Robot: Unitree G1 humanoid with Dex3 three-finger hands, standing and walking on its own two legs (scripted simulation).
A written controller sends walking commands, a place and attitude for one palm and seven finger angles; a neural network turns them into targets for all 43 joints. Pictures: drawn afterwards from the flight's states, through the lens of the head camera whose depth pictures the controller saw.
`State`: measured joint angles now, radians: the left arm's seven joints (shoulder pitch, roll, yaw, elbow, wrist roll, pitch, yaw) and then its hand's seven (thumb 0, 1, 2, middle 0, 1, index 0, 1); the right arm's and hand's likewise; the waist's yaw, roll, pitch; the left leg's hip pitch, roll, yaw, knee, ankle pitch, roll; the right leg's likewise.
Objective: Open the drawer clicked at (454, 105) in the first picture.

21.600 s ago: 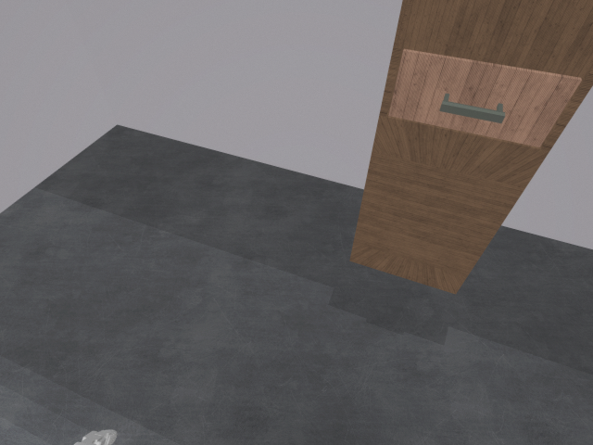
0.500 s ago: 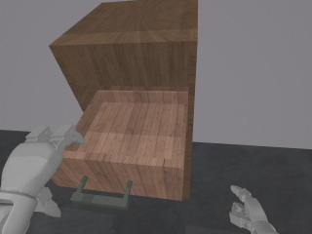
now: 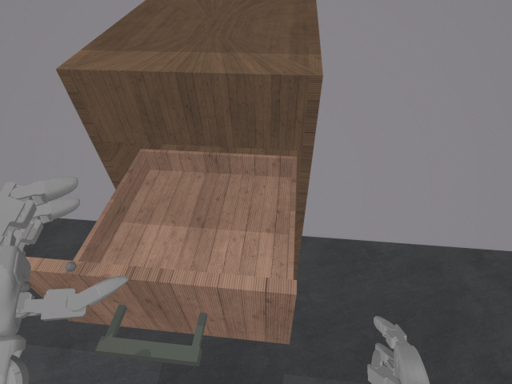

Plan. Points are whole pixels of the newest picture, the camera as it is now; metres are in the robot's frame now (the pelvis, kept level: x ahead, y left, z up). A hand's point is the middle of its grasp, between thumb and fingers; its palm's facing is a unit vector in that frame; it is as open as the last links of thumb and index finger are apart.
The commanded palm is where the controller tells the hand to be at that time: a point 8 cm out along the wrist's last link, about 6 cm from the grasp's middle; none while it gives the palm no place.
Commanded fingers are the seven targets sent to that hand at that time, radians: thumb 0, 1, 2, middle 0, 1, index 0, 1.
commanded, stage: draw the hand back to the body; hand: left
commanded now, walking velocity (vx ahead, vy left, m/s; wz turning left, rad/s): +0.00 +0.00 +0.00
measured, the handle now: (154, 334) +0.18 +0.17 +0.02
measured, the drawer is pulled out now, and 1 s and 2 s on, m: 0.28 0.28 0.28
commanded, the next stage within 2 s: step back with the hand held close in 0.56 s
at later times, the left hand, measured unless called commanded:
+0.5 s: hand (54, 274) +0.17 +0.23 +0.20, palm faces +0.44 -0.81 -0.39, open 7.8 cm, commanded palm +0.12 +0.27 +0.21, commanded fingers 0.00 0.90 0.90 -0.20 -0.30 -0.20 -0.30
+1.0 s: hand (55, 290) +0.16 +0.23 +0.18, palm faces +0.33 -0.79 -0.52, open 7.4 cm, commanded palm +0.09 +0.28 +0.21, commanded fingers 0.00 0.90 0.90 -0.20 -0.30 -0.20 -0.30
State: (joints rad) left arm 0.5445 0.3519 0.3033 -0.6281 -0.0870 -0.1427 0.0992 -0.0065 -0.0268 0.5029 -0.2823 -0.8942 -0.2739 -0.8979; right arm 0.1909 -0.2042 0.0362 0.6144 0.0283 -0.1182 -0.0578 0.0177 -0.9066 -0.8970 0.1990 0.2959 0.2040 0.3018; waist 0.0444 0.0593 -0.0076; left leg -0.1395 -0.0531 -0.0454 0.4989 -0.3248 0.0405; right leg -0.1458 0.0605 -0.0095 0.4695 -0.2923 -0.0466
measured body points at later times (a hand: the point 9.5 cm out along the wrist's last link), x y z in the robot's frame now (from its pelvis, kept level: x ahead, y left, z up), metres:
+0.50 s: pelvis -0.01 -0.01 +0.00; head -0.02 -0.04 +0.45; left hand +0.14 +0.27 +0.22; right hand +0.20 -0.22 -0.08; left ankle -0.04 +0.09 -0.74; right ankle -0.02 -0.09 -0.74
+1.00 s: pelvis -0.03 +0.00 +0.00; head -0.01 -0.02 +0.45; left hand +0.14 +0.27 +0.21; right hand +0.14 -0.26 -0.09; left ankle -0.04 +0.09 -0.74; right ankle -0.02 -0.09 -0.74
